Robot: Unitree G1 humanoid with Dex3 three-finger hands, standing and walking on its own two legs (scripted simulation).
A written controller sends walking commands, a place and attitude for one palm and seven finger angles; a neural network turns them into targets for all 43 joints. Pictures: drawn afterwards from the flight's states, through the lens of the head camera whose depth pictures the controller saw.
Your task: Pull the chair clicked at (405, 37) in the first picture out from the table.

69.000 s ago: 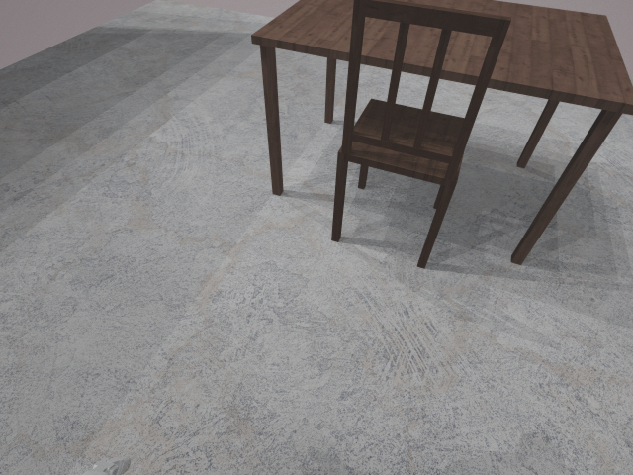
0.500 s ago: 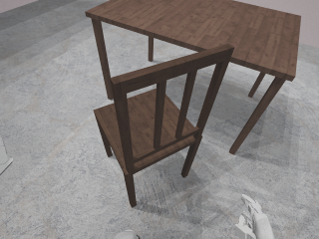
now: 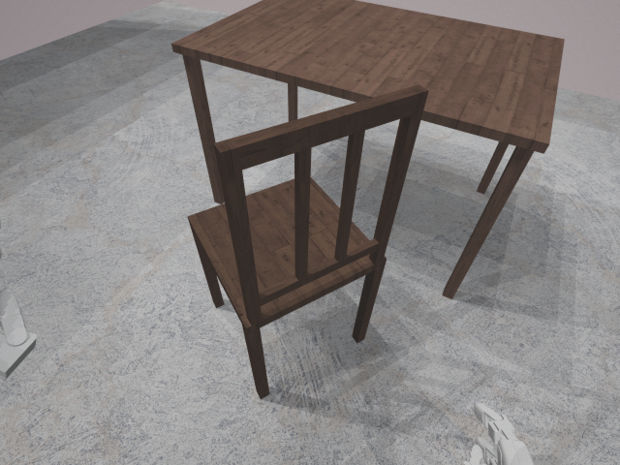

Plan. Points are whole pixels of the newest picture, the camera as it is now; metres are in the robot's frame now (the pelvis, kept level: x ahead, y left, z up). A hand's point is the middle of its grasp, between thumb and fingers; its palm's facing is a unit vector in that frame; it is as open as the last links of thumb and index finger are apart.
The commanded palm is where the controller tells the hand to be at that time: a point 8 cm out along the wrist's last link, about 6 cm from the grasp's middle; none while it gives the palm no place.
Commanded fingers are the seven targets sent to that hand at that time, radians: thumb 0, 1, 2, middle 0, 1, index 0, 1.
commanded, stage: stop stepping back and stand still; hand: left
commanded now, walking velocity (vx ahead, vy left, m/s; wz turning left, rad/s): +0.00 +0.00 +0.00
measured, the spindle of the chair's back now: (301, 222) +0.56 +0.03 -0.04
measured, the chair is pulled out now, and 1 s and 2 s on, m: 0.42 0.42 0.42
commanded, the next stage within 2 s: let the arm hang, fingers relaxed in 0.34 s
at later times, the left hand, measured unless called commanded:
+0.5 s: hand (56, 361) +0.20 +0.27 +0.10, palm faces +0.30 -0.83 -0.47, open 7.4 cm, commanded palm none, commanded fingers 0.00 0.90 0.90 -0.20 -0.30 -0.20 -0.30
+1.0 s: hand out of the picture -0.08 +0.20 -0.16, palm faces +0.07 -0.97 -0.24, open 7.3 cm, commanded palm none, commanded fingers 0.00 0.90 0.90 -0.20 -0.30 -0.20 -0.30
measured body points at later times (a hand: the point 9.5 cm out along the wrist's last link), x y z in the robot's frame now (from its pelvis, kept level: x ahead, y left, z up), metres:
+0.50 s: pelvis -0.01 +0.01 +0.00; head -0.01 +0.01 +0.45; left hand +0.18 +0.31 +0.13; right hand +0.15 -0.23 -0.09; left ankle +0.03 +0.12 -0.73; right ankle +0.00 -0.13 -0.73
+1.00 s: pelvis -0.01 +0.00 +0.00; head +0.00 +0.00 +0.45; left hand -0.09 +0.25 -0.14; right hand +0.00 -0.23 -0.15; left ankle +0.02 +0.12 -0.73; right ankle +0.00 -0.13 -0.73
